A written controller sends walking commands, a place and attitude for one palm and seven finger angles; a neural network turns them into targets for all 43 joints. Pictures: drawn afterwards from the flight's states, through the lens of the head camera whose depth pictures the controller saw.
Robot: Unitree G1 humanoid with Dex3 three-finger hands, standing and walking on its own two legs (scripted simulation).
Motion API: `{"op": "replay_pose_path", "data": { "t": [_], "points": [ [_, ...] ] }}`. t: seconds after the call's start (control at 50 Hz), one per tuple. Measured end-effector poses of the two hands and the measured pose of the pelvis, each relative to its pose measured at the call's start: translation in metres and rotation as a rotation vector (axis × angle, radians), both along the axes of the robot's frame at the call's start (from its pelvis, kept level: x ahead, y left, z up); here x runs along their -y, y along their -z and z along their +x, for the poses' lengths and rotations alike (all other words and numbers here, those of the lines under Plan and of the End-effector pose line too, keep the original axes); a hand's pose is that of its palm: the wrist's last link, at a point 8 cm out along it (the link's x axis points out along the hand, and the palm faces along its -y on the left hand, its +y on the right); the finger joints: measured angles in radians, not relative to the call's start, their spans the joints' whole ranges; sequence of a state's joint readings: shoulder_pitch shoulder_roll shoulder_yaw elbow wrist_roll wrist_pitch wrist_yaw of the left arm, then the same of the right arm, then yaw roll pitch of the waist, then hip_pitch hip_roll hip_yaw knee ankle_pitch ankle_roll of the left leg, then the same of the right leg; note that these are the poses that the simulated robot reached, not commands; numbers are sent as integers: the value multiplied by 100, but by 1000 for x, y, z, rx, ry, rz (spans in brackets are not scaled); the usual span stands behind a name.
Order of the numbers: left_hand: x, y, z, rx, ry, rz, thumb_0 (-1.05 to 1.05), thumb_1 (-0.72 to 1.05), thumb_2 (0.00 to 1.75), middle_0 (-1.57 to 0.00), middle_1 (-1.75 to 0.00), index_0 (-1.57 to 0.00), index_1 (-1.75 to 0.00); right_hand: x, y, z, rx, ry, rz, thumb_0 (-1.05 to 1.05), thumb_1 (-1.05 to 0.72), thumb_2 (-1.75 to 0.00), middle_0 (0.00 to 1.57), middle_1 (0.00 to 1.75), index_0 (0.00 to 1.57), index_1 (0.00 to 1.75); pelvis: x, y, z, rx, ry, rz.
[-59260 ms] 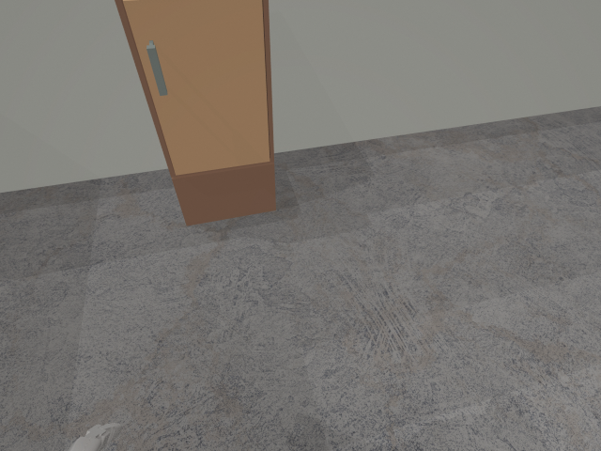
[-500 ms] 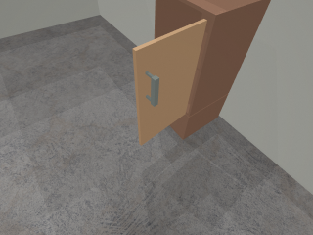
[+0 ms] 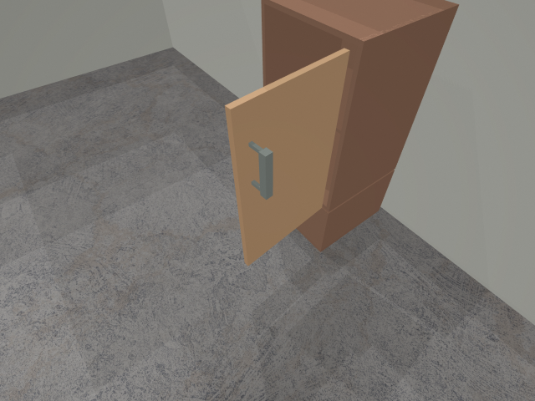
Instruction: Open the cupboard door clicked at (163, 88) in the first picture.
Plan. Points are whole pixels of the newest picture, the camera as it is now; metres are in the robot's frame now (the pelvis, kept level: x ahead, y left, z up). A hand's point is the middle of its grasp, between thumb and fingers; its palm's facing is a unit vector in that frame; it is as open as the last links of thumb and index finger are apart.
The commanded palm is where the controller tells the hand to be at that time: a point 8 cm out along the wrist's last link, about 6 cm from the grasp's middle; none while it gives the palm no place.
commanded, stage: let the arm hang, fingers relaxed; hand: left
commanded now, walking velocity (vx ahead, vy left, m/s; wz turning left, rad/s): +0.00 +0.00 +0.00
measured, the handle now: (260, 170) +0.60 +0.05 -0.04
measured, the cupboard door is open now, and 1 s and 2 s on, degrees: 95 95 95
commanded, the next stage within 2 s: look to check the result in 0.12 s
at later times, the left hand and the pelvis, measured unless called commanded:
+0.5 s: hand out of the picture +0.10 +0.23 -0.15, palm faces -0.03 -0.94 -0.33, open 7.3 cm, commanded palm none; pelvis +0.03 -0.01 +0.00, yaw +0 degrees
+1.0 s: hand out of the picture +0.12 +0.21 -0.16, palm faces -0.04 -0.95 -0.31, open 7.3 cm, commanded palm none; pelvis +0.04 -0.02 +0.00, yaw -1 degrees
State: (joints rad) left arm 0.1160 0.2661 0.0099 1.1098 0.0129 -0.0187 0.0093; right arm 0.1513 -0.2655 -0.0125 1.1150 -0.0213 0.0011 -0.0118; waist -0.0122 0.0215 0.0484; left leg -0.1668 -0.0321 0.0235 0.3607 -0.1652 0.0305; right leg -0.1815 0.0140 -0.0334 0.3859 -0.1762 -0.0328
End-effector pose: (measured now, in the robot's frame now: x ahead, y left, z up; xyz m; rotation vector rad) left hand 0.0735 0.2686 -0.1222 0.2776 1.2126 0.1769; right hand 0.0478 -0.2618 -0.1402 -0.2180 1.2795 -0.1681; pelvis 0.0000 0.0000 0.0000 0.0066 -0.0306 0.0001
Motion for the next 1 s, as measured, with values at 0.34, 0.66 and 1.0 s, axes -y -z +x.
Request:
{"op": "replay_pose_path", "data": {
  "t": [0.34, 0.66, 1.0],
  "points": [
    [1, -2, 22, -29, 6, 15, 0, 91, 90, -20, -30, -21, -30, 27, -11, 39, 8, -20, -52, 0, -91, -90, 20, 30, 20, 30, 8, -3, 23, -8, 2, 1],
    [4, -4, 32, -39, 4, 30, 0, 91, 90, -20, -30, -21, -30, 33, -8, 44, -18, -15, -44, 0, -91, -90, 20, 30, 20, 30, 16, -4, 36, -10, 4, 0],
    [16, -1, 43, -25, 16, 7, 0, 91, 90, -20, -30, -21, -30, 36, -10, 41, -21, 5, -50, 0, -91, -90, 20, 30, 20, 30, 20, -4, 42, -9, 12, -1]
  ]
}}
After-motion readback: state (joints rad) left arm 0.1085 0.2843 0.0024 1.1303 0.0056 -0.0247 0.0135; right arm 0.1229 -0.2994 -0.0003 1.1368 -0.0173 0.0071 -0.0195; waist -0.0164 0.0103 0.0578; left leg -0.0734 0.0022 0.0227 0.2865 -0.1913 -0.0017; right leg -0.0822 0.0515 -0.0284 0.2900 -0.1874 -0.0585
